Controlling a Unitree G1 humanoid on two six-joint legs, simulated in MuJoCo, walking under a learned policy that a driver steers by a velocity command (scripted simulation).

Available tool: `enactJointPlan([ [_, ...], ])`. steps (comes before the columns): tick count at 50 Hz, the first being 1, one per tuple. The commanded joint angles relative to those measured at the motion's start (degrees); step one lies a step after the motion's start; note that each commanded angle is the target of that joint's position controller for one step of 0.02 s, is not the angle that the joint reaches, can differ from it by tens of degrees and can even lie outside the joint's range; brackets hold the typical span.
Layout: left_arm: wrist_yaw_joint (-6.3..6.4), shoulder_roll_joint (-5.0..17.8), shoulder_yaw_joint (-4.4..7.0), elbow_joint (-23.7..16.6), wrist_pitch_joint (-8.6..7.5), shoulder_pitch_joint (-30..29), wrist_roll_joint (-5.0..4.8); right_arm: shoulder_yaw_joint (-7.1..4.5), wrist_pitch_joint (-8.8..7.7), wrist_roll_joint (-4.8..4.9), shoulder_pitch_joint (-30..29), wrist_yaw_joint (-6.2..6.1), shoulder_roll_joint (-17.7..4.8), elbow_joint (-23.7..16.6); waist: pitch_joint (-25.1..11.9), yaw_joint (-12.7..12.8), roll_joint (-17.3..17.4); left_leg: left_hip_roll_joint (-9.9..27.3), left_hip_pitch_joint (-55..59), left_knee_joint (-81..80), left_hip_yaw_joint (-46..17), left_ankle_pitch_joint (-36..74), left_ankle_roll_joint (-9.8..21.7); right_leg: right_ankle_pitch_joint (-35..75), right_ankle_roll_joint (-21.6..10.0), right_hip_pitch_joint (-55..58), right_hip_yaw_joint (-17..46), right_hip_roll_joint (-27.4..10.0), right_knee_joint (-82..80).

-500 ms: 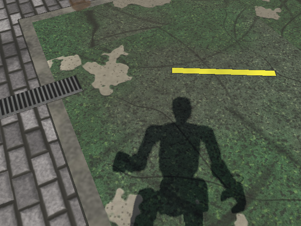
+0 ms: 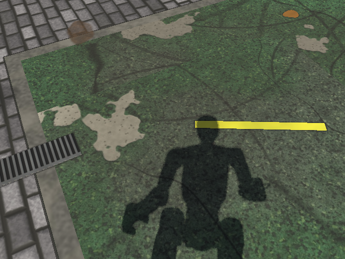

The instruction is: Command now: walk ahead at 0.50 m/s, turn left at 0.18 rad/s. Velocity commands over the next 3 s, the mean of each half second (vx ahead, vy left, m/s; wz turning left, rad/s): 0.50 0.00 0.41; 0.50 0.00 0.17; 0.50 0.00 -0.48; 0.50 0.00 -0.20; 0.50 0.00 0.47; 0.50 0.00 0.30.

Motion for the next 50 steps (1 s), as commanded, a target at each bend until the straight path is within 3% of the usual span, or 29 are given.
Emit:
enactJointPlan([
  [1,0.44,10.0,2.87,-0.2,0.01,3.2,-0.12,-1.06,-1.13,0.31,-7.7,1.07,-5.3,-6.3,3.2,1.4,-5.9,-0.2,-4.0,-1.6,-0.4,-4.9,2.8,21.3,-7.2,3.7,5.2,-19.5,-2.2],
  [3,0.83,10.6,3.1,-0.1,0.52,1.6,-0.06,-1.54,-0.99,0.23,-4.3,1.45,-6.3,-5.9,0.8,-0.8,-6.8,-2.5,1.1,-2.1,1.4,-9.8,4.6,35.6,-5.5,5.7,2.6,-19.2,2.5],
  [5,1.43,10.4,2.8,-0.9,1.31,-0.1,0.15,-3.65,-0.64,-0.26,7.9,0.96,-9.6,-2.7,-7.5,-7.2,-5.7,-6.9,19.3,-3.5,4.6,-8.4,7.4,52.4,-2.7,2.8,-2.2,-15.3,18.7],
  [6,2.03,8.7,1.87,-2.3,1.27,0.7,1.23,-4.79,-0.33,-0.3,16.3,0.46,-13.5,-1.7,-13.9,-10.1,-0.1,1.4,35.2,-2.9,-8.0,-5.6,11.0,38.4,-0.3,-8.9,-4.5,-12.7,35.4],
  [7,1.09,2.8,0.09,-3.6,-0.06,7.3,1.66,-5.54,-0.35,0.12,18.6,0.74,-17.1,-1.2,-19.0,-5.9,14.4,13.5,54.0,-9.0,-37.9,-17.6,21.5,-7.1,4.2,-33.3,-3.3,-0.7,55.1],
  [8,0.32,6.7,0.45,-3.3,-1.66,3.4,0.52,-4.15,-0.23,1.0,19.5,0.72,-11.5,-1.3,-19.8,-9.1,8.9,13.7,56.9,-14.7,-44.0,-27.2,20.3,-14.4,3.5,-40.7,4.7,-2.4,60.1],
  [9,-0.34,8.9,0.99,-5.3,-2.88,-2.2,-1.26,-3.72,-0.08,0.5,16.4,0.34,-10.1,-2.1,-12.0,-9.6,5.5,12.5,50.9,-15.9,-36.8,-26.1,18.2,-9.8,2.8,-44.4,4.8,-5.0,59.9],
  [10,-0.27,8.3,0.7,-6.1,-3.63,-5.5,-1.01,-3.68,0.1,-0.05,13.7,0.06,-10.1,-3.0,-7.9,-8.6,-0.4,10.5,43.7,-16.4,-31.4,-21.1,17.0,-5.9,2.5,-43.4,3.8,-7.2,56.7],
  [11,-0.05,8.3,0.96,-6.5,-3.91,-7.2,0.28,-3.37,0.25,-0.31,11.3,-0.11,-9.2,-3.6,-4.5,-7.0,-2.9,8.8,37.3,-17.3,-27.5,-14.5,16.6,-3.6,2.9,-41.7,3.3,-8.6,51.9],
  [12,0.08,8.2,1.23,-6.7,-3.64,-6.5,0.92,-2.96,0.22,-0.87,10.1,-0.37,-8.3,-4.2,-4.3,-5.1,-1.5,7.2,33.4,-18.2,-24.9,-9.3,16.5,-1.9,3.3,-38.2,3.5,-9.7,49.1],
  [15,0.35,6.5,1.04,-6.7,-2.23,-4.8,1.29,-3.09,0.41,-0.31,9.6,-1.09,-8.5,-4.7,-3.1,-3.3,0.6,5.2,27.3,-20.1,-20.4,-2.3,17.2,-0.8,6.0,-35.8,2.0,-10.0,42.2],
  [18,0.67,4.7,0.37,-8.2,-1.76,-10.3,1.37,-3.74,0.76,0.06,11.3,-2.19,-10.4,-4.0,-1.1,-4.8,0.4,2.6,22.9,-20.8,-16.2,-1.3,15.6,9.2,8.1,-35.0,1.0,-8.8,31.0],
  [21,0.21,3.5,-0.11,-9.3,-2.35,-16.3,0.91,-3.86,1.54,0.41,13.8,-2.89,-10.5,-2.9,-0.9,-7.2,1.6,0.1,20.3,-19.5,-14.4,-4.0,12.8,19.9,8.5,-29.5,0.5,-6.1,19.7],
  [24,-0.44,4.4,0.2,-10.5,-2.99,-20.2,0.12,-3.93,2.25,0.81,16.6,-3.16,-10.3,-1.8,-0.8,-8.4,2.0,1.3,23.0,-16.8,-18.1,-7.1,12.0,21.3,7.9,-27.4,1.5,-4.6,14.5],
  [26,-0.79,5.7,0.77,-10.6,-3.43,-20.3,-0.09,-3.95,2.71,0.8,16.9,-3.37,-9.9,-1.7,-1.0,-7.7,2.8,2.6,27.1,-13.6,-21.7,-8.2,11.3,18.0,6.8,-26.7,2.8,-4.4,11.8],
  [28,-0.77,7.1,1.55,-9.8,-3.91,-16.9,-0.25,-4.15,3.08,0.58,15.7,-3.44,-9.9,-2.0,-1.6,-5.4,4.6,3.3,28.7,-9.9,-24.0,-5.5,10.3,13.7,4.8,-22.3,2.5,-4.6,10.2],
  [29,-0.44,8.3,2.32,-8.5,-4.14,-12.0,0.01,-3.78,3.12,0.45,14.8,-3.29,-8.7,-2.5,-4.1,-2.7,4.4,1.2,27.6,-5.3,-22.9,-2.4,8.9,14.4,3.0,-14.6,1.7,-5.1,7.8],
  [30,0.03,10.6,3.15,-7.7,-4.35,-4.3,0.98,-2.72,2.89,-0.13,14.0,-2.96,-6.0,-3.6,-11.2,1.1,1.7,-1.6,22.5,6.9,-19.6,-4.9,7.1,13.2,-0.5,-0.7,7.0,-11.8,9.8],
  [31,0.36,15.2,4.48,-6.4,-3.63,3.0,1.8,-1.59,2.4,0.78,20.7,-2.98,-2.5,-4.7,-20.3,0.5,-11.8,-9.8,3.8,25.9,-11.1,-22.3,2.6,4.0,-9.1,21.0,27.7,-24.6,9.0],
  [32,-0.23,12.7,4.07,-5.1,-3.05,4.6,0.26,-1.44,2.02,0.98,22.6,-3.01,-4.8,-4.8,-20.6,0.0,-19.6,-8.0,-6.1,35.7,-9.5,-39.1,1.7,-8.0,-11.5,22.5,42.9,-29.6,3.7],
  [33,-0.2,8.5,2.93,-5.4,-2.86,2.2,-0.15,-2.53,2.1,1.1,18.7,-2.93,-8.9,-4.1,-12.2,1.0,-12.4,-5.0,-9.1,39.8,-10.3,-34.6,1.4,-13.5,-9.4,15.3,37.4,-27.2,1.9],
  [34,-0.2,6.9,2.35,-5.5,-2.47,-0.4,0.28,-2.66,2.3,0.58,14.3,-2.93,-9.3,-4.7,-6.4,0.8,-7.8,-3.4,-8.4,39.8,-7.9,-30.2,1.1,-9.1,-7.7,7.7,29.6,-24.6,0.9],
  [35,-0.45,6.1,1.9,-4.8,-2.28,-2.0,0.65,-2.59,2.05,-0.2,11.1,-2.78,-8.4,-5.7,-2.1,0.0,-6.1,-2.3,-7.6,37.2,-6.9,-27.6,1.0,-2.9,-7.7,1.0,24.7,-22.0,-0.7],
  [36,-0.55,5.2,1.4,-4.4,-2.3,-2.9,0.97,-2.64,1.85,-0.44,10.1,-2.51,-7.5,-6.1,-0.3,-1.5,-6.8,-0.8,-5.7,34.5,-6.5,-25.8,1.2,1.8,-7.7,-3.3,21.1,-19.9,-2.1],
  [39,-0.89,5.4,1.32,-3.5,-2.41,-3.6,0.01,-1.79,1.41,-0.62,10.4,-1.92,-4.5,-6.2,-0.3,-3.7,-8.9,0.6,-1.7,25.9,-3.2,-24.4,0.5,10.8,-9.4,-8.1,16.0,-17.1,-4.8],
  [41,-0.68,7.7,2.0,-3.0,-2.17,-3.3,-0.68,-0.96,0.73,-1.36,6.5,-1.71,-3.2,-7.4,-0.1,-3.0,-7.9,0.7,-0.1,17.1,-1.8,-20.4,-0.3,14.9,-10.0,-9.6,13.4,-16.4,-5.7],
  [43,-0.32,9.4,2.55,-2.3,-1.68,-2.2,-0.98,-0.36,0.02,-1.23,2.2,-1.3,-2.4,-8.1,0.0,-1.8,-7.2,-0.6,4.1,8.0,-1.1,-13.4,-0.9,16.5,-9.1,-11.6,10.5,-14.9,-5.5],
  [47,0.03,10.3,2.79,-0.3,-0.64,2.8,-1.63,-0.76,-0.79,-0.27,-3.6,-0.65,-4.2,-9.4,-0.4,0.0,-7.4,-3.1,10.1,-0.8,-1.4,-6.0,-1.6,14.9,-7.5,-11.0,11.6,-15.6,-3.3],
  [50,0.45,10.4,2.8,0.3,0.11,3.4,-1.69,-1.79,-1.37,-0.01,-2.0,-0.68,-6.2,-9.3,-1.2,-2.7,-8.0,-3.3,17.6,-6.0,-1.8,-7.2,0.2,11.3,-5.0,-10.5,14.1,-16.1,0.9],
])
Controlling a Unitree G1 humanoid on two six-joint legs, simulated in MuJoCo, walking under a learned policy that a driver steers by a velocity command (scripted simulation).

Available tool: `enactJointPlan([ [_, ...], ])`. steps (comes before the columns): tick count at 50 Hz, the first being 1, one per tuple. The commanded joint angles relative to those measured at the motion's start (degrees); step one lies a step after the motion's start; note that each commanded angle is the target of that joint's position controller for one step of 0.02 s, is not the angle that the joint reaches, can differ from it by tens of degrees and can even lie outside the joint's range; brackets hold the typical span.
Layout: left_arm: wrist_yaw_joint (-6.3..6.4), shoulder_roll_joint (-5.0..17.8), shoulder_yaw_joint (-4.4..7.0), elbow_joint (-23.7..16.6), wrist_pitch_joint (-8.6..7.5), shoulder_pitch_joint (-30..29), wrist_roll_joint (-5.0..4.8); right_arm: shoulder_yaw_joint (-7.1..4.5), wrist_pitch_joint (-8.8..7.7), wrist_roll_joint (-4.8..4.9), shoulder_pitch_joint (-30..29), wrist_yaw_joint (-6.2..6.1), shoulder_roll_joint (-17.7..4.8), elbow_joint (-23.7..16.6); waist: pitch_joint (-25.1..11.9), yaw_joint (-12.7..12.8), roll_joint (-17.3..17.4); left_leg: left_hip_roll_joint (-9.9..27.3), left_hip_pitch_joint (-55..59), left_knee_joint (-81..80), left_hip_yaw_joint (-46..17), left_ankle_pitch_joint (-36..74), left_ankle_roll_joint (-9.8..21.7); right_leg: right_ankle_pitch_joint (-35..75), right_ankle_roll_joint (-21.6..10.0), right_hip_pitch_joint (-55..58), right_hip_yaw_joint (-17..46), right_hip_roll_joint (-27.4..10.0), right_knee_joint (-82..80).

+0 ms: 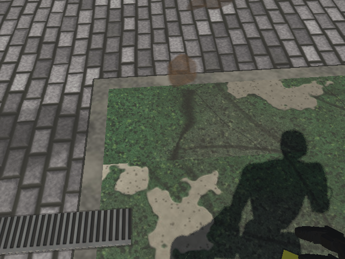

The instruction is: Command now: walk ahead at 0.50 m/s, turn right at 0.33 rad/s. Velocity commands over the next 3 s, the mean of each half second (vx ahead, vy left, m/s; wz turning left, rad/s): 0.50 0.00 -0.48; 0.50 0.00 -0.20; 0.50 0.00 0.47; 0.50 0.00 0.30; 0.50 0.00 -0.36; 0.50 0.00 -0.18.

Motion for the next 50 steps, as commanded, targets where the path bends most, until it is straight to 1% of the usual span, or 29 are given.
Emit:
enactJointPlan([
  [1,0.6,9.2,1.97,-4.0,-0.28,-3.4,0.1,-3.19,-1.2,0.14,5.0,-0.46,-7.6,-2.1,-3.0,-8.2,-6.9,-1.0,17.6,-4.3,1.6,-0.2,2.0,12.9,-7.1,-8.2,11.5,-11.3,0.8],
  [2,0.52,6.8,1.14,-4.5,-0.43,-3.9,0.59,-4.18,-1.27,-0.53,11.0,-1.05,-9.9,-1.2,-6.8,-11.5,-5.6,2.9,27.4,-4.3,-1.3,-1.5,4.1,12.6,-5.1,-12.1,9.3,-8.0,9.9],
  [3,0.59,2.4,-0.35,-6.1,-0.69,-3.5,2.19,-5.22,-0.88,-1.2,20.4,-1.71,-14.1,-0.2,-15.4,-14.7,4.0,14.8,41.5,-3.5,-12.8,-2.0,7.4,-2.9,-2.4,-21.2,3.7,-3.2,28.4],
  [4,0.74,1.5,-0.68,-7.8,-1.4,2.5,0.01,-5.84,0.08,-1.4,22.1,-1.19,-16.4,1.3,-19.0,-11.6,19.8,23.7,48.6,-10.6,-35.2,-18.1,14.7,-18.1,-0.8,-36.7,0.6,0.0,42.9],
  [5,0.99,7.2,0.74,-6.5,-1.17,0.2,-0.95,-4.68,0.09,-0.69,19.9,-0.94,-11.1,1.0,-12.3,-12.5,10.9,21.3,43.4,-13.2,-34.0,-26.7,13.8,-14.5,-0.3,-41.3,3.4,-3.4,49.5],
  [6,0.86,8.6,1.35,-7.0,-0.89,-3.9,-0.88,-3.84,0.0,-0.37,17.4,-0.95,-8.3,0.9,-6.6,-12.4,7.6,19.0,38.0,-13.8,-25.6,-23.5,12.1,-9.4,-0.4,-42.6,2.8,-4.8,50.5],
  [7,0.91,7.6,1.35,-6.7,-0.45,-4.8,-0.46,-3.26,-0.13,-0.75,14.2,-0.78,-6.7,0.8,-4.4,-10.7,4.6,16.5,33.0,-15.0,-19.8,-16.8,11.2,-5.4,0.1,-40.3,2.1,-6.5,49.9],
  [8,0.79,6.8,1.45,-7.1,-0.06,-5.9,0.03,-2.95,-0.2,-1.04,12.0,-0.67,-5.2,1.2,-2.0,-9.5,4.7,14.9,29.1,-16.5,-15.2,-11.2,11.2,-2.8,0.5,-39.4,2.0,-7.7,47.9],
  [9,0.53,5.6,1.39,-7.3,0.44,-6.0,0.01,-2.96,-0.43,-1.37,10.7,-0.76,-5.0,1.6,-0.9,-8.3,5.6,13.9,25.8,-18.0,-11.2,-7.3,10.9,-1.0,0.7,-37.1,1.9,-8.9,46.9],
  [11,0.22,3.7,1.04,-8.2,1.17,-7.3,0.07,-3.41,-1.1,-1.24,10.1,-0.89,-5.3,2.5,-0.2,-7.6,4.8,13.5,23.4,-20.1,-6.0,-0.5,11.6,1.8,1.4,-36.2,1.1,-9.4,45.3],
  [16,-1.03,2.0,0.2,-11.1,1.28,-13.6,0.45,-4.57,-1.11,-0.99,10.6,-1.54,-8.3,4.8,1.1,-8.5,1.9,12.8,23.6,-21.9,4.6,6.9,11.5,14.0,1.7,-35.6,-0.5,-9.4,30.8],
  [19,-2.14,1.9,-0.18,-13.2,1.12,-19.2,0.53,-5.1,-0.59,-0.34,12.5,-1.85,-10.0,6.2,2.6,-10.3,1.0,13.1,24.8,-22.0,8.9,7.1,10.3,18.2,0.4,-33.2,-3.3,-8.5,22.9],
  [22,-2.89,3.1,0.1,-15.4,1.39,-22.9,0.48,-5.74,0.25,0.66,14.4,-1.85,-11.6,7.7,3.6,-10.7,1.0,14.7,29.7,-19.8,11.2,9.8,8.8,14.9,-1.7,-33.1,-5.0,-7.6,18.8],
  [24,-3.11,4.6,0.86,-16.2,1.65,-22.2,0.73,-6.25,1.02,1.13,14.5,-2.02,-13.3,8.0,1.9,-9.1,2.2,14.8,32.4,-13.8,13.3,24.7,7.6,9.3,-3.9,-28.8,-7.9,-4.8,17.6],
  [25,-3.03,6.0,1.69,-15.8,1.88,-18.9,0.85,-6.5,1.47,1.38,14.3,-2.19,-14.2,8.0,-0.8,-6.9,3.0,14.4,32.7,-7.5,14.5,34.3,6.9,6.6,-5.3,-23.3,-9.8,-2.4,17.3],
  [26,-2.7,8.3,3.17,-13.8,2.07,-10.9,0.69,-6.34,1.95,1.58,13.7,-2.36,-14.0,7.8,-5.0,-2.2,2.2,12.6,30.0,3.5,16.4,38.8,5.4,8.4,-7.1,-12.2,-11.1,0.5,14.4],
  [27,-1.72,12.3,5.24,-11.1,2.62,-0.8,0.42,-5.48,1.84,0.65,14.9,-2.65,-12.1,7.3,-10.3,2.2,-1.0,10.3,18.8,19.0,16.9,29.2,3.0,10.0,-9.6,5.1,-6.2,-0.4,13.5],
  [28,-0.97,20.0,6.43,-11.1,2.47,-1.2,-0.39,-2.64,0.78,-2.24,20.6,-1.88,-3.7,3.9,-14.6,-4.2,-18.4,0.1,-8.1,41.3,14.9,-23.7,-1.2,2.9,-19.8,25.0,25.0,-16.3,9.6],
  [29,-1.25,16.4,5.06,-13.6,1.47,0.3,0.01,-2.54,-1.32,-0.63,16.4,-1.2,-6.5,3.4,-24.6,-0.9,-12.9,-3.2,-14.5,49.5,0.1,-31.8,-0.8,-8.7,-23.9,28.6,44.3,-21.7,-0.9],
  [30,-1.59,12.7,3.87,-12.8,0.52,-1.4,0.67,-3.62,-2.4,1.84,9.9,-0.76,-10.5,1.7,-16.2,0.4,-8.4,-0.4,-19.5,49.4,-1.3,-26.2,0.6,-6.2,-20.2,23.7,37.0,-20.3,-3.1],
  [31,-1.52,11.5,3.44,-12.7,0.01,-4.2,0.72,-3.21,-3.05,1.65,8.4,-0.98,-9.6,1.2,-10.6,-1.7,-5.5,1.9,-18.5,44.9,-0.8,-21.1,1.5,-1.8,-18.4,15.6,30.4,-18.0,-3.0],
  [32,-1.37,9.6,2.8,-13.2,-0.07,-8.3,0.81,-3.32,-3.14,0.1,8.5,-1.47,-9.5,1.9,-6.9,-4.3,-2.9,3.8,-14.9,39.9,-0.8,-17.9,1.3,5.1,-16.8,7.6,24.7,-15.8,-3.0],
  [33,-1.13,8.2,2.27,-14.2,-0.16,-11.0,1.52,-3.72,-2.68,-0.69,9.8,-1.61,-10.0,2.3,-5.7,-6.6,-4.2,5.0,-10.3,36.7,-1.4,-15.7,1.0,11.0,-16.2,1.7,20.9,-14.0,-3.8],
  [35,-0.77,6.4,1.61,-14.2,-0.49,-12.8,1.97,-3.57,-1.21,-0.79,12.8,-1.25,-8.7,4.0,-5.5,-8.4,-4.6,6.0,-6.1,33.4,0.0,-13.1,-0.1,18.6,-16.1,-3.4,15.9,-13.2,-5.9],
  [38,-0.24,7.7,1.66,-11.8,-1.31,-10.6,1.96,-2.76,0.21,-0.77,10.2,-1.28,-6.3,4.0,-2.8,-7.5,-4.3,6.4,-7.4,26.6,1.4,-5.3,-1.9,25.0,-15.4,-6.6,8.6,-12.3,-8.4],
  [41,0.15,7.7,1.34,-10.0,-1.52,-9.2,1.99,-2.24,0.16,-0.23,5.8,-0.82,-5.3,3.4,-0.7,-5.4,-4.6,5.9,-7.8,16.3,2.0,6.9,-1.4,22.4,-12.4,-5.9,2.9,-10.3,-9.9],
  [44,0.22,8.6,1.4,-7.9,-1.84,-7.2,1.97,-1.76,-0.2,0.52,1.1,-0.01,-4.5,2.3,1.5,-3.1,-4.5,4.4,-6.7,8.4,2.9,14.0,-0.2,17.8,-11.0,-4.1,0.5,-11.3,-11.7],
  [47,0.12,8.9,1.6,-5.6,-1.52,-5.2,1.92,-1.64,-0.29,0.93,-2.0,0.97,-4.6,0.9,3.5,-1.8,-3.6,3.1,-10.3,4.2,2.3,11.9,1.4,19.3,-10.8,3.1,-1.1,-13.9,-10.9],
  [50,0.45,9.2,1.89,-4.1,-0.5,-4.3,1.67,-1.52,-0.46,0.76,-3.7,2.23,-4.4,-0.8,3.6,-1.7,-3.6,1.5,-13.1,2.0,3.1,4.8,3.5,28.1,-9.8,10.6,-2.5,-16.1,-6.9],
])
Over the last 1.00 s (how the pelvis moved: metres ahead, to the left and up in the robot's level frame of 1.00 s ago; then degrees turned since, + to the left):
0.55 0.13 0.00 19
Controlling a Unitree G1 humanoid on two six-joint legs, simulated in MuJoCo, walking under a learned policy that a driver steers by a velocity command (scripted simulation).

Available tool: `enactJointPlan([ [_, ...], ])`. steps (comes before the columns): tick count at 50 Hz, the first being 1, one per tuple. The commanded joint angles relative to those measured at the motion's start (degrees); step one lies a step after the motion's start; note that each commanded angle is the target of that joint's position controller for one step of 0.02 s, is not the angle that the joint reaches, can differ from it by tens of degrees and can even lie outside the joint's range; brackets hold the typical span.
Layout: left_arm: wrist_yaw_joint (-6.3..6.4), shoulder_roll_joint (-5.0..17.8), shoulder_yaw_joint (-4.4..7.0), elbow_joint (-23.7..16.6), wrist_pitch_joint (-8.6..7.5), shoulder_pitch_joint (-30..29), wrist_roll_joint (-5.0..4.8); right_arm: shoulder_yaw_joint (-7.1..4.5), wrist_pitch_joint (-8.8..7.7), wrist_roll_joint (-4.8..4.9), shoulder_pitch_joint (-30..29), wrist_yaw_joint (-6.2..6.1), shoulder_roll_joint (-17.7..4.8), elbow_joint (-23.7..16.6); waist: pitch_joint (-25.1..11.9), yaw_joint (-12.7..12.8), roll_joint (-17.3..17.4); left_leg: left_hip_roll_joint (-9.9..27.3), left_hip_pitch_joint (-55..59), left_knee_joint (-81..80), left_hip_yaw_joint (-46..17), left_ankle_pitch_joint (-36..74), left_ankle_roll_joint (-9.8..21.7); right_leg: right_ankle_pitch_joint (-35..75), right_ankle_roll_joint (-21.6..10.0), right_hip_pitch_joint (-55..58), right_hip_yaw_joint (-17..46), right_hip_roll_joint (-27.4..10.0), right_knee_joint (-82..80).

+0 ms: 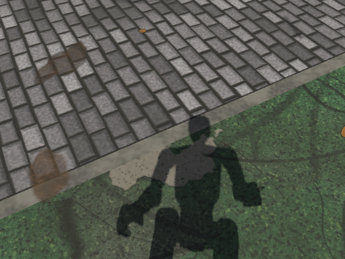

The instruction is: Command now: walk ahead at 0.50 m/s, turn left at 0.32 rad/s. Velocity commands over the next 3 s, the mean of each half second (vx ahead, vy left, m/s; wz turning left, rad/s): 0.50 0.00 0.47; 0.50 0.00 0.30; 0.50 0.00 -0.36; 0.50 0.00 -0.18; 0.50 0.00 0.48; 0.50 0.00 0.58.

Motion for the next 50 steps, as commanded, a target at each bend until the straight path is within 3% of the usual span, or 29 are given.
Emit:
enactJointPlan([
  [1,0.69,9.7,2.78,-0.8,0.55,2.3,-0.3,-0.96,-1.26,-0.07,-8.1,1.22,-4.6,-6.9,3.1,1.3,-5.2,-1.4,-4.3,-1.9,1.1,-6.7,2.5,35.9,-5.5,4.0,2.7,-19.3,2.4],
  [3,1.43,11.1,3.11,-1.3,1.29,0.9,-0.23,-2.12,-0.9,-0.47,-2.5,1.16,-6.9,-6.3,-2.1,-2.1,-7.6,-5.5,5.0,-1.1,5.0,-12.3,4.6,58.0,-3.9,5.0,0.6,-18.4,11.7],
  [4,1.89,11.2,2.97,-1.7,1.85,-0.3,-0.24,-3.49,-0.73,-0.57,4.9,0.79,-9.2,-4.7,-6.6,-6.4,-7.1,-7.8,15.4,-2.9,6.2,-10.9,6.3,63.8,-2.3,2.5,-1.6,-16.6,21.9],
  [5,2.48,10.3,2.41,-2.7,1.69,-0.2,0.22,-4.88,-0.41,-0.5,13.7,0.08,-12.7,-3.3,-12.2,-10.6,-4.3,-2.9,32.4,-2.9,-2.1,-7.3,9.5,53.1,0.0,-9.2,-2.8,-15.1,36.6],
  [6,1.47,3.9,0.22,-4.9,0.19,6.2,1.32,-6.23,-0.39,-0.35,17.9,-0.28,-18.2,-3.2,-19.8,-7.4,9.7,12.0,55.4,-4.8,-32.0,-15.0,20.9,11.0,4.6,-35.0,-2.2,-3.8,60.0],
  [7,0.45,5.7,0.13,-4.2,-1.78,3.5,0.92,-4.89,-0.24,0.26,19.5,-0.47,-13.3,-2.9,-24.1,-9.7,7.7,14.7,61.2,-13.0,-45.6,-20.6,22.1,-13.7,4.4,-44.2,7.2,-0.9,66.2],
  [8,-0.54,8.7,0.94,-6.3,-3.2,-2.1,-1.53,-4.16,-0.01,-0.09,17.0,-0.86,-11.2,-3.3,-15.9,-10.4,4.8,13.3,55.7,-14.7,-37.3,-22.7,19.0,-10.1,3.4,-49.4,9.2,-4.7,66.9],
  [9,-0.65,8.3,0.6,-7.3,-4.0,-5.4,-1.76,-3.99,0.15,-0.3,13.4,-1.09,-10.6,-4.1,-10.0,-9.0,-0.4,11.2,47.0,-15.6,-31.0,-20.2,17.2,-5.8,3.0,-49.1,8.0,-7.2,62.7],
  [10,-0.38,8.1,0.81,-7.5,-4.16,-6.8,-0.49,-3.6,0.37,-0.42,10.1,-1.19,-9.5,-4.8,-5.2,-6.9,-3.7,9.1,38.6,-17.0,-26.3,-14.9,16.2,-3.4,3.4,-47.1,7.1,-8.9,57.0],
  [11,-0.1,8.3,1.21,-7.6,-3.7,-6.1,0.3,-3.11,0.36,-1.03,8.1,-1.4,-8.5,-5.7,-3.4,-4.8,-2.3,7.4,32.6,-18.4,-23.3,-9.6,15.9,-1.6,4.0,-43.2,7.1,-10.3,53.6],
  [13,0.16,7.2,1.14,-7.3,-2.5,-3.5,0.8,-3.15,0.46,-0.99,6.3,-1.77,-8.4,-6.5,-2.7,-2.6,0.2,5.5,26.2,-20.2,-20.2,-4.0,16.5,-0.6,6.1,-39.4,6.1,-10.7,49.4],
  [15,0.57,5.8,0.67,-7.7,-1.7,-4.6,0.94,-3.57,0.37,-0.78,6.5,-2.4,-9.7,-6.2,-1.8,-2.4,0.6,4.0,21.5,-20.9,-16.3,-0.5,16.3,2.8,8.0,-38.2,4.6,-10.2,43.2],
  [19,0.34,3.5,-0.33,-9.7,-2.1,-13.8,0.62,-4.14,1.1,-0.06,9.6,-3.45,-11.0,-4.9,-1.1,-6.2,1.6,0.0,17.5,-19.6,-12.5,-5.8,12.3,20.1,9.3,-32.1,3.8,-6.9,25.1],
  [23,-0.42,5.8,0.58,-10.7,-2.87,-17.3,-0.58,-4.22,1.95,0.5,13.0,-3.81,-10.7,-3.5,-1.7,-7.1,2.7,2.4,23.1,-15.2,-18.7,-12.3,10.6,21.2,8.2,-29.4,6.5,-5.5,17.3],
  [25,-0.61,7.3,1.4,-10.4,-3.29,-15.5,-0.76,-4.34,2.21,0.24,12.5,-3.93,-10.6,-3.6,-1.8,-5.4,4.0,3.8,25.8,-11.5,-22.3,-12.8,9.4,16.6,6.5,-27.2,7.1,-5.7,16.0],
  [26,-0.54,7.8,1.88,-9.6,-3.53,-12.5,-0.75,-4.23,2.36,0.13,11.7,-3.88,-10.0,-3.9,-2.4,-3.6,4.5,3.3,25.7,-9.0,-22.8,-12.4,8.5,15.3,5.2,-23.2,6.4,-5.7,14.5],
  [27,-0.2,9.2,2.68,-8.6,-3.75,-7.7,-0.3,-3.59,2.31,-0.13,11.8,-3.73,-8.1,-4.2,-5.2,-1.1,3.9,0.8,24.2,-3.3,-21.3,-11.3,6.8,14.3,3.3,-15.4,6.5,-7.1,13.2],
  [28,0.3,12.0,3.52,-8.1,-3.88,0.0,0.65,-2.23,2.1,-0.9,12.4,-3.43,-4.3,-5.1,-12.5,2.0,-2.2,-2.9,18.7,11.8,-16.6,-17.8,4.8,9.7,-0.2,-2.1,15.1,-16.2,13.5],
  [29,0.11,16.9,4.78,-6.0,-2.94,4.7,1.24,-1.14,1.5,0.64,20.0,-3.34,-1.2,-7.2,-19.1,-1.2,-21.7,-10.3,-0.8,30.4,-8.5,-38.9,1.3,-4.5,-9.5,14.7,41.6,-28.6,8.0],
  [30,-0.35,12.0,3.87,-6.2,-2.79,4.5,-0.06,-1.99,1.37,1.05,19.8,-3.55,-6.7,-5.5,-15.9,0.1,-17.4,-5.9,-7.8,38.4,-9.8,-38.1,0.5,-17.2,-9.6,13.0,48.2,-29.1,4.8],
  [31,-0.28,8.6,2.93,-6.4,-2.63,2.6,-0.18,-2.84,1.55,0.66,14.2,-3.56,-9.6,-5.6,-8.9,1.6,-11.6,-4.3,-9.2,40.4,-9.4,-32.5,0.2,-15.3,-7.3,6.8,39.5,-26.3,4.1],
  [32,-0.36,7.5,2.4,-6.3,-2.37,0.2,0.38,-2.82,1.68,-0.03,10.8,-3.69,-9.1,-6.2,-5.2,1.1,-7.5,-2.7,-7.6,39.5,-7.6,-28.6,0.0,-7.1,-6.0,0.8,31.9,-23.6,3.8],
  [33,-0.49,6.0,1.88,-5.8,-2.15,-1.4,0.57,-2.85,1.52,-0.78,7.8,-3.58,-8.3,-6.9,-1.7,0.6,-6.0,-1.6,-6.7,36.5,-7.4,-26.2,0.0,0.6,-5.5,-4.2,26.0,-20.7,2.7],
  [34,-0.38,5.6,1.58,-5.4,-2.27,-2.2,0.93,-2.82,1.45,-0.29,8.3,-3.22,-7.3,-7.3,-1.1,-1.2,-9.0,-0.4,-4.4,34.6,-7.4,-24.4,0.0,5.2,-5.8,-7.1,22.9,-19.8,1.8],
  [36,-0.48,4.6,1.41,-4.4,-2.61,-2.2,0.28,-2.5,1.6,0.01,8.9,-2.76,-5.6,-6.9,-1.1,-2.1,-9.9,0.2,-2.1,30.5,-5.9,-23.9,-0.3,10.1,-6.8,-9.2,18.4,-18.2,-0.1],
  [40,-0.36,7.9,2.27,-2.3,-2.51,-1.3,-0.57,-1.25,1.25,-0.97,3.2,-2.22,-3.1,-8.5,0.1,-1.6,-7.2,1.6,-3.0,17.7,-3.2,-17.2,-1.1,17.8,-8.5,-9.6,13.2,-18.8,-3.0],
  [43,-0.2,9.1,2.41,-0.9,-1.89,0.1,-0.99,-0.67,0.51,-0.65,-1.9,-1.49,-2.3,-9.2,0.7,0.1,-7.0,1.0,0.6,7.5,-1.0,-8.7,-1.2,19.8,-7.3,-10.2,8.3,-17.1,-3.5],
  [48,-0.18,10.2,2.54,2.5,-0.61,4.8,-1.9,-0.96,-0.09,-0.06,-8.8,-0.62,-3.5,-11.5,2.5,1.5,-7.4,-0.9,4.2,-0.9,0.2,-7.7,0.4,21.6,-5.8,-6.5,8.0,-19.4,-1.4],
  [50,0.09,11.2,2.76,3.2,0.14,4.6,-2.07,-1.71,-0.53,-0.2,-6.6,-0.48,-5.0,-11.3,1.7,-1.1,-7.8,-2.2,9.4,-4.0,0.6,-10.3,1.9,27.6,-4.8,-5.2,8.8,-19.9,2.3],
])
Over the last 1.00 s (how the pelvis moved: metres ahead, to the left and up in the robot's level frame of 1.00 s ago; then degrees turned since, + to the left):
0.51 -0.14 0.00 -21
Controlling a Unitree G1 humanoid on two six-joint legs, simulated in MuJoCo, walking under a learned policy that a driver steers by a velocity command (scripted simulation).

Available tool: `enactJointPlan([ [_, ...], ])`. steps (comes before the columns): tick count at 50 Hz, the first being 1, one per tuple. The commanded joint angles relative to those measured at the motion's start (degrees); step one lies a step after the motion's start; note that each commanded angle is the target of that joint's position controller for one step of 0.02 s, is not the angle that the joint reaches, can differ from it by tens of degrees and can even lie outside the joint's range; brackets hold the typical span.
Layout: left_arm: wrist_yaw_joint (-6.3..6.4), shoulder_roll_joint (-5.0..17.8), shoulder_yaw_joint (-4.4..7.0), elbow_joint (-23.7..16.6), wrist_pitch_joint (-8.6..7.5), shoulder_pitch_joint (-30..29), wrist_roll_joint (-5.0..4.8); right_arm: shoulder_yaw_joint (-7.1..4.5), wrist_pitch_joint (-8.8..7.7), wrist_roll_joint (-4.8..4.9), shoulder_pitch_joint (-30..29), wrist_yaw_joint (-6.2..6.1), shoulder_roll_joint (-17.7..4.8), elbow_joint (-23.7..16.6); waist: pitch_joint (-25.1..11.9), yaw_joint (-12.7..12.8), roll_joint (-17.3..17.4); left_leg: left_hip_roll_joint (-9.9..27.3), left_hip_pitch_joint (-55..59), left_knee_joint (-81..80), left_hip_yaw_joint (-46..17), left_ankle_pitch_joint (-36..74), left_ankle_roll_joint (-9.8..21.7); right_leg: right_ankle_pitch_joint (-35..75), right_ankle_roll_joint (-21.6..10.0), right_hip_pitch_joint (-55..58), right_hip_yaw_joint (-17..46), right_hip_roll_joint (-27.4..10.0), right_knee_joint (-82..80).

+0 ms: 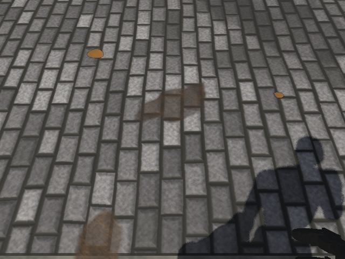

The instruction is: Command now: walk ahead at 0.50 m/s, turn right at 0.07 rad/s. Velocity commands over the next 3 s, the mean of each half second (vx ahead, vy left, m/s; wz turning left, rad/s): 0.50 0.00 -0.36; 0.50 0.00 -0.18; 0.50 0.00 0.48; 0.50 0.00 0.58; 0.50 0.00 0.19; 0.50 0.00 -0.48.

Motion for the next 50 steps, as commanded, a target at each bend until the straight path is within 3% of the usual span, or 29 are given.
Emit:
enactJointPlan([
  [1,0.58,11.2,2.36,-2.3,0.25,-2.5,-0.53,-2.99,-1.45,-0.27,3.3,-0.11,-7.3,-3.1,-1.4,-8.1,-6.6,-2.6,13.1,-5.1,2.0,-0.6,2.5,35.6,-8.0,-4.0,8.2,-13.5,5.1],
  [2,0.65,9.8,1.8,-2.6,0.19,-2.5,-0.12,-4.44,-1.38,-0.7,11.5,-0.72,-10.1,-0.7,-6.9,-11.9,-5.6,-1.8,26.2,-4.8,1.3,0.5,4.0,37.0,-6.4,-8.5,6.2,-10.6,14.9],
  [3,0.64,5.8,0.18,-4.5,-0.15,-2.9,1.67,-5.74,-1.02,-1.67,22.1,-1.63,-14.8,0.7,-16.4,-15.8,1.9,10.8,43.4,-2.9,-11.7,1.6,7.6,18.9,-3.8,-20.5,3.6,-6.4,33.5],
  [4,0.66,0.6,-1.26,-5.1,-1.06,4.0,0.77,-5.79,-0.47,-2.07,22.7,-1.56,-17.0,1.0,-22.5,-12.0,15.6,22.0,54.5,-10.1,-35.3,-11.4,14.9,-14.8,-1.1,-38.4,4.6,1.4,50.3],
  [5,0.53,7.1,0.39,-4.3,-1.42,0.9,-0.56,-4.6,-0.49,-1.41,22.0,-1.45,-11.8,1.2,-17.9,-13.9,9.0,20.3,49.8,-13.2,-36.0,-19.3,13.8,-14.0,-1.1,-43.6,9.8,-1.4,56.7],
  [6,0.4,8.8,1.14,-5.6,-1.51,-3.3,-1.25,-3.79,-0.73,-0.86,18.8,-1.46,-9.6,1.5,-10.3,-13.1,7.3,18.4,43.4,-14.4,-27.2,-18.0,11.8,-8.7,-1.4,-46.3,8.9,-3.7,57.1],
  [7,0.63,8.0,1.14,-5.8,-1.33,-5.4,-0.8,-3.28,-1.01,-0.99,15.3,-1.28,-8.0,1.6,-6.7,-11.3,4.5,15.8,36.8,-16.2,-21.2,-13.4,10.6,-4.1,-1.2,-44.4,8.0,-5.8,55.3],
  [8,0.76,7.3,1.37,-5.8,-0.92,-6.1,-0.13,-2.99,-1.38,-1.32,12.5,-1.05,-6.5,1.8,-4.0,-9.6,4.5,14.0,31.6,-18.2,-16.5,-9.0,10.1,-0.7,-0.9,-42.5,8.0,-7.1,53.0],
  [10,0.76,4.8,1.26,-5.0,0.59,-4.1,-0.32,-2.92,-2.43,-1.8,10.0,-0.92,-5.1,2.7,-2.5,-7.0,4.9,12.2,25.5,-21.7,-9.8,-2.6,9.6,2.9,-0.3,-37.4,8.3,-8.3,51.3],
  [14,0.73,2.9,1.16,-6.8,2.01,-7.9,0.07,-3.82,-3.38,-2.07,10.1,-1.62,-6.6,5.3,0.5,-6.4,1.8,12.3,24.2,-24.4,-1.2,6.0,10.1,10.3,0.9,-41.0,9.3,-8.5,45.2],
  [19,-1.13,1.4,0.27,-9.7,1.48,-16.6,0.39,-4.52,-2.64,-1.54,12.2,-2.61,-9.2,7.5,3.0,-9.3,0.2,11.3,26.2,-25.6,7.5,7.6,8.4,22.2,-0.1,-39.4,4.9,-7.4,29.2],
  [24,-2.71,2.1,0.21,-14.0,1.6,-23.6,0.33,-5.36,-0.69,-0.12,16.0,-2.87,-11.3,10.2,4.8,-10.9,0.1,14.0,36.1,-21.3,10.9,14.2,6.8,16.6,-3.1,-41.2,1.2,-5.9,21.9],
  [26,-3.04,3.7,1.05,-14.8,1.85,-22.0,0.38,-5.77,0.19,0.23,15.3,-3.18,-12.9,10.2,2.1,-8.9,2.0,14.0,38.3,-14.5,12.7,32.1,5.5,10.7,-5.2,-35.8,-2.2,-2.6,21.4],
  [27,-3.01,5.1,1.9,-14.3,2.05,-18.2,0.33,-5.95,0.72,0.41,14.8,-3.41,-13.7,10.0,-0.7,-6.5,3.0,13.7,38.4,-8.0,13.4,41.2,4.8,7.8,-6.6,-30.3,-3.9,-0.2,21.7],
  [28,-2.67,7.4,3.37,-12.5,2.17,-10.6,0.16,-5.89,1.2,0.65,13.8,-3.61,-13.9,9.7,-4.7,-2.0,2.6,12.1,35.5,2.5,14.8,44.1,3.4,8.9,-8.4,-19.8,-4.8,2.4,19.0],
  [29,-1.69,11.5,5.5,-9.9,2.62,-0.7,0.09,-5.27,1.02,0.17,14.1,-3.92,-12.7,9.1,-9.9,2.6,-0.3,9.8,24.6,17.7,15.1,33.9,1.0,11.2,-10.9,-2.7,0.2,1.7,16.5],
  [30,-0.8,18.7,6.89,-9.6,2.65,0.2,-0.54,-2.61,-0.26,-2.44,19.3,-3.1,-4.4,6.0,-14.0,-3.0,-16.5,-0.4,-2.8,39.7,13.2,-17.8,-3.3,5.5,-21.1,18.3,30.2,-13.9,13.8],
  [31,-1.02,15.8,5.68,-11.9,1.7,0.9,0.0,-2.23,-2.7,-0.88,15.5,-2.37,-6.1,5.2,-23.5,-0.8,-12.0,-5.4,-10.9,48.8,-1.7,-31.2,-3.3,-3.7,-26.1,23.5,51.5,-20.1,3.2],
  [32,-1.24,11.9,4.47,-11.5,0.85,-0.7,0.63,-3.23,-4.13,1.54,9.0,-1.75,-9.7,3.4,-16.1,0.8,-8.0,-2.0,-16.2,48.5,-4.4,-26.2,-1.6,-0.8,-22.3,19.3,43.9,-18.7,1.1],
  [33,-1.19,10.2,3.99,-11.6,0.32,-3.5,0.51,-2.86,-4.9,1.49,7.5,-1.85,-9.1,2.8,-10.5,-1.3,-5.1,0.5,-15.3,43.7,-4.1,-21.3,-0.5,3.2,-20.2,11.4,36.6,-16.3,1.3],
  [34,-1.02,7.2,3.03,-11.9,0.24,-8.0,0.58,-3.0,-4.86,0.25,8.7,-2.19,-9.0,4.4,-6.7,-4.3,-2.2,3.2,-11.6,38.4,-3.4,-17.9,-0.6,10.1,-18.0,3.0,29.2,-14.4,1.2],
  [35,-0.72,4.9,2.16,-12.8,0.06,-10.8,1.44,-3.41,-4.17,-0.36,10.3,-2.2,-9.6,5.5,-5.5,-6.2,-3.8,5.0,-6.7,35.3,-3.4,-15.4,-0.9,16.9,-17.2,-3.0,24.5,-13.1,0.2],
  [36,-0.62,4.2,1.85,-13.1,-0.05,-11.9,1.94,-3.5,-3.23,-0.47,11.7,-2.0,-9.3,6.3,-5.0,-7.3,-4.5,5.6,-3.6,34.0,-3.1,-14.2,-1.3,20.3,-16.9,-6.6,22.2,-12.3,-1.1],
  [38,-0.48,5.5,2.0,-12.0,-0.74,-11.2,1.8,-3.14,-1.74,-0.64,12.9,-1.94,-7.4,7.2,-4.0,-7.9,-4.1,5.9,-2.1,30.9,-1.7,-11.6,-2.6,26.3,-16.9,-10.8,17.2,-11.8,-3.3],
  [40,-0.11,6.9,2.25,-10.6,-1.31,-9.8,1.9,-2.63,-0.88,-0.65,9.8,-2.14,-6.3,6.4,-1.7,-7.0,-4.0,6.3,-4.9,25.8,-1.5,-5.7,-3.5,27.9,-16.1,-11.7,13.0,-11.4,-5.4],
  [44,0.4,7.0,1.88,-8.8,-1.61,-8.8,2.02,-1.99,-1.21,-0.12,4.2,-1.43,-5.2,5.6,0.7,-4.5,-4.7,4.6,-4.2,11.1,-0.4,10.1,-2.6,23.2,-12.1,-10.9,5.1,-8.6,-7.5],
  [47,0.43,8.0,2.09,-6.8,-1.7,-6.6,1.9,-1.61,-1.47,0.42,-0.1,-0.62,-4.7,4.2,2.5,-2.4,-4.3,2.9,-4.3,4.6,0.0,13.7,-1.6,21.2,-11.4,-6.8,3.2,-10.8,-8.6],
  [50,0.58,8.0,2.31,-4.9,-0.79,-5.0,1.58,-1.52,-1.58,0.45,-2.7,0.53,-4.8,2.6,3.7,-1.6,-3.8,1.7,-8.6,1.1,-0.1,9.4,0.1,25.5,-10.7,1.7,1.8,-13.5,-6.0],
])
Over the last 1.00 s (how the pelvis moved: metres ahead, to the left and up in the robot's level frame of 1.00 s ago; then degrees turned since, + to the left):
0.56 0.11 0.00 25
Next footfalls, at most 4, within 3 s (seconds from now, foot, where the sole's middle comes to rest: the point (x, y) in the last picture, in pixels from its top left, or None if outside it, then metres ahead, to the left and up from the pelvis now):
0.04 left None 0.19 0.13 -0.77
0.58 right None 0.44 -0.16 -0.77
1.12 left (219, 181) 0.81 -0.06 -0.77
1.58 right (271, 140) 1.06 -0.30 -0.77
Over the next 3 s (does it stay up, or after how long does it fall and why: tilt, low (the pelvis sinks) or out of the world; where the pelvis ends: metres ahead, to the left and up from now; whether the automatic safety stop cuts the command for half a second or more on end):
stays up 1.65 0.02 0.01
